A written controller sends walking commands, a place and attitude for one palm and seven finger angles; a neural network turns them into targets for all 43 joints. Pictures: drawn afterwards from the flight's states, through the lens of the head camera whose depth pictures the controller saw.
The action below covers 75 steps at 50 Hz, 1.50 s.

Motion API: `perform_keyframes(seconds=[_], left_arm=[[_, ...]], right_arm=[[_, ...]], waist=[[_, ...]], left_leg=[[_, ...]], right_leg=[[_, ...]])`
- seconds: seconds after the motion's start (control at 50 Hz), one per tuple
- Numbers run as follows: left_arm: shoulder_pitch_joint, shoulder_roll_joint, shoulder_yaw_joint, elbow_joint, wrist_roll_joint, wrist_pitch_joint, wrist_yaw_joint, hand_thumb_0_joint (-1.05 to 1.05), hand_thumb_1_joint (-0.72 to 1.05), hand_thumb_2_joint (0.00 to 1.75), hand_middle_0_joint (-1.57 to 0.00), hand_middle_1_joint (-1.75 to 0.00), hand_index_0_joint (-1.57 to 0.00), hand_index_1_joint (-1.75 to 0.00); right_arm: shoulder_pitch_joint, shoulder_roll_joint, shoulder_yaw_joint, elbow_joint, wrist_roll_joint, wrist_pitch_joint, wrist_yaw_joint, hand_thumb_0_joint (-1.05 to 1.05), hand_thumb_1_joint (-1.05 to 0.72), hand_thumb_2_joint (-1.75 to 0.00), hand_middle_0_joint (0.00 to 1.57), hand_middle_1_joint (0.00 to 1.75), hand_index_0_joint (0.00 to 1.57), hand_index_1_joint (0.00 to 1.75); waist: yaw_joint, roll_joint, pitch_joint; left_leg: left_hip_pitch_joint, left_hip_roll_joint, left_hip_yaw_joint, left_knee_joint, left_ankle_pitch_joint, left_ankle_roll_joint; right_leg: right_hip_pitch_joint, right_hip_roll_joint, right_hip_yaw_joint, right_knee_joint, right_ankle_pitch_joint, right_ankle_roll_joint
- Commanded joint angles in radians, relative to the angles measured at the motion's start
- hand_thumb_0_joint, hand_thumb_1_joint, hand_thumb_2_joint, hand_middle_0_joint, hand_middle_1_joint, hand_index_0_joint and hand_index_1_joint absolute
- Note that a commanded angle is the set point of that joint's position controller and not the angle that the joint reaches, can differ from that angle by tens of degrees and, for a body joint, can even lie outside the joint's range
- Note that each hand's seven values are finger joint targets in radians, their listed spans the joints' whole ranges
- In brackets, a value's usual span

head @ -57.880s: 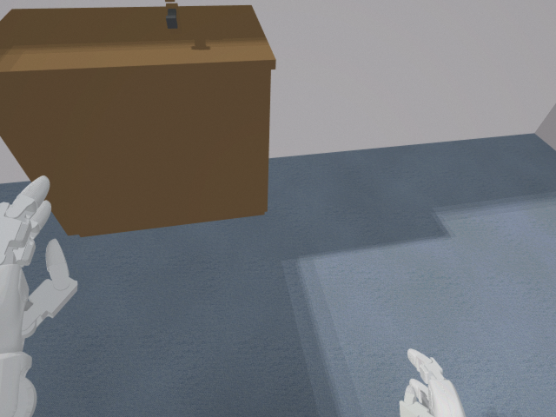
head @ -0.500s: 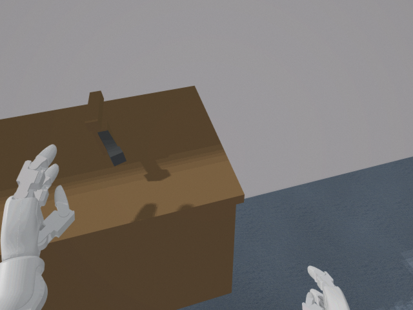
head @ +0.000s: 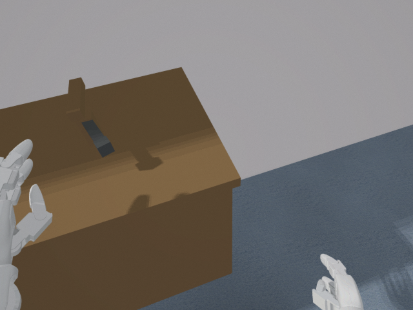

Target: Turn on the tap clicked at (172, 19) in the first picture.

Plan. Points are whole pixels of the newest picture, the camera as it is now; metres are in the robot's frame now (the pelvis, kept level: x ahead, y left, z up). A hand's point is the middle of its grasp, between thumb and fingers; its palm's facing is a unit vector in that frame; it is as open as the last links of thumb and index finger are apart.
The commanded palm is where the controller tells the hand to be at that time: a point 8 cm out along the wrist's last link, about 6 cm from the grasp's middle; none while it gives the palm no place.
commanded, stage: step back with the hand held close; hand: left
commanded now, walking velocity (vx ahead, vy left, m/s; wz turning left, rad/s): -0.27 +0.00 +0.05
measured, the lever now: (104, 146) +0.40 +0.25 +0.11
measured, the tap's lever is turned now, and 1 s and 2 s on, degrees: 19 19 19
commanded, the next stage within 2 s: stop stepping back and stand still in 0.88 s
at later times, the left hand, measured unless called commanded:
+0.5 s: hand (61, 252) +0.16 +0.21 +0.15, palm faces +0.34 -0.83 -0.44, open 7.4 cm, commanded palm +0.09 +0.26 +0.18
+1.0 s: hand out of the picture +0.00 +0.18 +0.17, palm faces +0.36 -0.83 -0.42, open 7.4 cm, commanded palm -0.05 +0.23 +0.18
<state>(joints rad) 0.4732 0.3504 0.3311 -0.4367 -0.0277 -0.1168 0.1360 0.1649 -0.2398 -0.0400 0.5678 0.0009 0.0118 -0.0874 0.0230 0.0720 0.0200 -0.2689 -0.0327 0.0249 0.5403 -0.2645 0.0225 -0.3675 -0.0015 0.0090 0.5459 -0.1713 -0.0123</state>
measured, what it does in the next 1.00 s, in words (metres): walks backwards: right foot, then left foot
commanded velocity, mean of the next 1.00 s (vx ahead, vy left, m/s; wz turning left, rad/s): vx -0.34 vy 0.01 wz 0.04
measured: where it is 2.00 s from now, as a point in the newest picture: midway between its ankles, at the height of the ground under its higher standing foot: outside the picture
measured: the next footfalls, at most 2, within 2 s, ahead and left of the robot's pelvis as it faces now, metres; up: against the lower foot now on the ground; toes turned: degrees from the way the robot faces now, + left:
right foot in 0.32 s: -0.07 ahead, -0.10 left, +0.00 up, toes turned +3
left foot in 0.62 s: -0.02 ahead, +0.09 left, +0.00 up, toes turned +1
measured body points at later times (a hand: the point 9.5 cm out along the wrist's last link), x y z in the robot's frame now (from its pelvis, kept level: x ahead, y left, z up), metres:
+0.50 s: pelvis -0.07 -0.02 +0.01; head -0.01 -0.05 +0.45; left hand +0.14 +0.25 +0.18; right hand +0.13 -0.23 -0.11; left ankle +0.01 +0.10 -0.72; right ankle -0.11 -0.10 -0.73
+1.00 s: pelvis -0.21 -0.05 +0.01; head -0.19 -0.07 +0.46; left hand -0.03 +0.22 +0.19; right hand -0.03 -0.27 -0.10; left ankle -0.14 +0.08 -0.69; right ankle -0.20 -0.13 -0.73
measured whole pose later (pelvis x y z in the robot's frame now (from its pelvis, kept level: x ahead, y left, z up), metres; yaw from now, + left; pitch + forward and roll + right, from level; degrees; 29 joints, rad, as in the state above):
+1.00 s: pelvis -0.21 -0.05 +0.01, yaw +0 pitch +2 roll +2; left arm 0.47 0.33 0.25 -0.51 -0.03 -0.10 0.14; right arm 0.15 -0.19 -0.03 0.66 -0.01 -0.02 -0.08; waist 0.05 0.01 -0.01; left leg -0.55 -0.05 -0.02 0.83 -0.38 -0.02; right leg -0.30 0.04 0.02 0.53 -0.26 -0.06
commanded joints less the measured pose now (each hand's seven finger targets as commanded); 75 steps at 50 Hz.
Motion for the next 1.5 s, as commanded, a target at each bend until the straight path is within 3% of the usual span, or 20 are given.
perform_keyframes(seconds=[0.0, 0.08, 0.2, 0.3, 0.38, 0.46, 0.54, 0.6, 0.66, 0.72, 0.86, 0.9, 0.92, 0.98, 1.14, 1.26, 1.34, 1.38, 1.42, 1.48], left_arm=[[-0.036, 0.176, 0.101, -0.161, -0.004, -0.045, 0.02, 0.0, 0.9, 0.9, -0.2, -0.3, -0.2, -0.3], [-0.037, 0.195, 0.105, -0.218, -0.006, -0.063, 0.03, 0.0, 0.9, 0.9, -0.2, -0.3, -0.2, -0.3], [-0.108, 0.222, 0.184, -0.276, 0.046, -0.111, 0.053, 0.0, 0.9, 0.9, -0.2, -0.3, -0.2, -0.3], [-0.051, 0.113, 0.086, -0.154, 0.019, -0.102, 0.025, 0.0, 0.9, 0.9, -0.2, -0.3, -0.2, -0.3], [-0.145, 0.128, 0.025, -0.203, 0.011, -0.107, 0.005, 0.0, 0.9, 0.9, -0.2, -0.3, -0.2, -0.3], [-0.07, 0.233, 0.132, -0.278, -0.003, -0.103, 0.014, 0.0, 0.9, 0.9, -0.2, -0.3, -0.2, -0.3], [0.095, 0.253, 0.198, -0.283, -0.018, -0.118, 0.006, 0.0, 0.9, 0.9, -0.2, -0.3, -0.2, -0.3], [0.077, 0.224, 0.168, -0.246, -0.032, -0.112, 0.009, 0.0, 0.9, 0.9, -0.2, -0.3, -0.2, -0.3], [0.084, 0.194, 0.13, -0.201, -0.038, -0.097, 0.016, 0.0, 0.9, 0.9, -0.2, -0.3, -0.2, -0.3], [0.034, 0.153, 0.069, -0.214, -0.024, -0.064, 0.014, 0.0, 0.9, 0.9, -0.2, -0.3, -0.2, -0.3], [-0.114, 0.178, 0.067, -0.281, -0.003, -0.04, 0.027, 0.0, 0.9, 0.9, -0.2, -0.3, -0.2, -0.3], [-0.129, 0.262, 0.11, -0.353, 0.006, -0.062, 0.027, 0.0, 0.9, 0.9, -0.2, -0.3, -0.2, -0.3], [-0.158, 0.253, 0.093, -0.375, 0.009, -0.079, 0.03, 0.0, 0.9, 0.9, -0.2, -0.3, -0.2, -0.3], [-0.003, 0.217, 0.107, -0.263, 0.008, -0.057, 0.021, 0.0, 0.9, 0.9, -0.2, -0.3, -0.2, -0.3], [-0.056, 0.177, 0.08, -0.119, -0.027, -0.044, 0.047, 0.0, 0.9, 0.9, -0.2, -0.3, -0.2, -0.3], [-0.108, 0.175, 0.083, -0.251, -0.014, -0.055, 0.047, 0.0, 0.9, 0.9, -0.2, -0.3, -0.2, -0.3], [-0.2, 0.137, 0.06, -0.132, 0.003, -0.04, 0.046, 0.0, 0.9, 0.9, -0.2, -0.3, -0.2, -0.3], [-0.211, 0.136, 0.051, -0.074, 0.005, -0.04, 0.039, 0.0, 0.9, 0.9, -0.2, -0.3, -0.2, -0.3], [-0.224, 0.145, 0.031, -0.056, 0.004, -0.042, 0.023, 0.0, 0.9, 0.9, -0.2, -0.3, -0.2, -0.3], [-0.207, 0.168, 0.041, -0.11, -0.002, -0.08, 0.007, 0.0, 0.9, 0.9, -0.2, -0.3, -0.2, -0.3]], right_arm=[[-0.055, -0.099, -0.049, -0.142, 0.002, -0.04, 0.005, 0.0, -0.9, -0.9, 0.2, 0.3, 0.2, 0.3], [-0.057, -0.09, -0.034, -0.152, 0.006, -0.048, 0.009, 0.0, -0.9, -0.9, 0.2, 0.3, 0.2, 0.3], [-0.096, -0.112, -0.034, -0.169, -0.011, -0.078, -0.02, 0.0, -0.9, -0.9, 0.2, 0.3, 0.2, 0.3], [-0.075, -0.096, -0.035, -0.112, -0.016, -0.123, -0.008, 0.0, -0.9, -0.9, 0.2, 0.3, 0.2, 0.3], [-0.078, -0.085, -0.027, -0.064, -0.007, -0.113, 0.003, 0.0, -0.9, -0.9, 0.2, 0.3, 0.2, 0.3], [-0.113, -0.069, -0.048, -0.145, 0.017, -0.091, 0.002, 0.0, -0.9, -0.9, 0.2, 0.3, 0.2, 0.3], [-0.133, -0.038, -0.018, -0.166, 0.006, -0.047, 0.001, 0.0, -0.9, -0.9, 0.2, 0.3, 0.2, 0.3], [-0.099, -0.071, -0.026, -0.138, 0.002, -0.027, -0.005, 0.0, -0.9, -0.9, 0.2, 0.3, 0.2, 0.3], [-0.073, -0.088, -0.042, -0.133, 0.004, -0.024, 0.003, 0.0, -0.9, -0.9, 0.2, 0.3, 0.2, 0.3], [-0.094, -0.08, -0.039, -0.121, -0.02, -0.046, 0.011, 0.0, -0.9, -0.9, 0.2, 0.3, 0.2, 0.3], [-0.193, -0.097, -0.031, -0.122, -0.011, -0.09, -0.008, 0.0, -0.9, -0.9, 0.2, 0.3, 0.2, 0.3], [-0.154, -0.059, -0.033, -0.097, -0.015, -0.089, 0.0, 0.0, -0.9, -0.9, 0.2, 0.3, 0.2, 0.3], [-0.139, -0.043, -0.03, -0.077, -0.019, -0.095, 0.004, 0.0, -0.9, -0.9, 0.2, 0.3, 0.2, 0.3], [-0.07, -0.039, -0.03, -0.099, -0.009, -0.092, 0.013, 0.0, -0.9, -0.9, 0.2, 0.3, 0.2, 0.3], [-0.029, -0.095, -0.014, -0.116, 0.013, -0.081, -0.009, 0.0, -0.9, -0.9, 0.2, 0.3, 0.2, 0.3], [-0.036, -0.1, -0.002, -0.099, 0.008, -0.123, -0.011, 0.0, -0.9, -0.9, 0.2, 0.3, 0.2, 0.3], [-0.045, -0.105, 0.001, -0.056, 0.001, -0.151, -0.011, 0.0, -0.9, -0.9, 0.2, 0.3, 0.2, 0.3], [-0.054, -0.11, -0.004, -0.05, -0.006, -0.149, -0.01, 0.0, -0.9, -0.9, 0.2, 0.3, 0.2, 0.3], [-0.058, -0.1, -0.024, -0.062, 0.003, -0.142, 0.004, 0.0, -0.9, -0.9, 0.2, 0.3, 0.2, 0.3], [-0.018, -0.098, -0.026, -0.058, 0.003, -0.143, 0.022, 0.0, -0.9, -0.9, 0.2, 0.3, 0.2, 0.3]], waist=[[-0.019, -0.204, -0.126], [-0.02, -0.196, -0.13], [0.007, 0.227, -0.108], [-0.003, 0.087, -0.051], [0.005, -0.016, -0.257], [0.022, -0.325, -0.333], [0.018, -0.146, -0.239], [-0.008, -0.056, -0.256], [-0.006, 0.079, -0.301], [0.004, 0.141, -0.252], [0.031, 0.05, -0.044], [0.015, -0.183, -0.061], [0.03, -0.213, -0.065], [-0.019, -0.165, -0.218], [-0.027, -0.194, -0.136], [-0.036, 0.174, -0.042], [-0.026, 0.103, 0.089], [-0.012, -0.044, 0.071], [-0.02, -0.335, 0.018], [-0.03, -0.173, 0.005]], left_leg=[[-0.051, 0.037, -0.045, 0.065, -0.054, 0.01], [0.005, 0.044, -0.049, 0.027, -0.081, 0.019], [-0.574, 0.302, -0.337, -0.439, -0.462, 0.157], [-0.165, 0.229, -0.213, -0.231, 0.033, 0.102], [0.202, 0.166, -0.064, -0.018, 0.699, 0.024], [-0.008, 0.024, 0.063, 0.098, 0.16, -0.003], [-0.129, 0.036, 0.003, 0.081, 0.046, -0.016], [0.028, 0.083, -0.018, -0.061, 0.482, -0.018], [0.271, 0.236, -0.114, -0.115, 0.882, 0.049], [0.092, 0.325, -0.193, -0.259, 0.626, 0.1], [-0.357, 0.168, -0.117, -0.268, -0.332, 0.045], [-0.139, -0.018, -0.007, 0.187, -0.195, -0.055], [-0.134, -0.046, -0.022, 0.459, -0.19, -0.063], [-0.21, 0.004, -0.066, 0.494, -0.123, -0.044], [0.068, 0.022, -0.003, -0.165, -0.127, 0.031], [0.017, 0.244, -0.27, -0.343, -0.196, 0.112], [-0.187, 0.237, -0.231, -0.306, -0.446, 0.119], [-0.218, 0.149, -0.129, -0.088, -0.302, 0.08], [-0.301, 0.016, 0.002, 0.336, -0.267, 0.02], [-0.205, 0.06, -0.059, 0.443, -0.193, 0.003]], right_leg=[[0.038, -0.204, 0.253, -0.237, 0.001, -0.058], [-0.042, -0.207, 0.176, -0.249, -0.194, -0.05], [0.427, 0.063, 0.009, 0.386, -0.071, 0.06], [0.129, 0.042, 0.026, 0.045, -0.171, 0.032], [0.099, -0.047, 0.093, -0.116, 0.49, 0.029], [0.335, -0.155, 0.1, -0.061, 1.128, 0.129], [0.298, -0.205, 0.192, -0.068, 0.878, -0.007], [0.242, -0.109, 0.131, -0.028, 0.776, 0.051], [0.028, 0.014, 0.064, 0.073, 0.085, 0.096], [0.069, 0.037, 0.064, 0.285, -0.303, 0.041], [0.233, 0.024, 0.01, -0.084, -0.2, 0.003], [-0.122, -0.255, 0.437, -0.446, -0.421, -0.125], [-0.169, -0.371, 0.48, -0.453, -0.139, -0.192], [0.135, -0.252, 0.203, -0.19, 0.392, -0.092], [0.157, -0.177, 0.201, -0.27, -0.263, -0.025], [0.03, 0.01, -0.039, 0.116, -0.186, 0.04], [0.141, 0.032, -0.061, 0.06, -0.192, 0.026], [0.249, -0.002, 0.034, -0.129, -0.199, -0.013], [0.246, -0.288, 0.529, -0.364, -0.425, -0.131], [0.111, -0.291, 0.43, -0.388, -0.437, -0.121]])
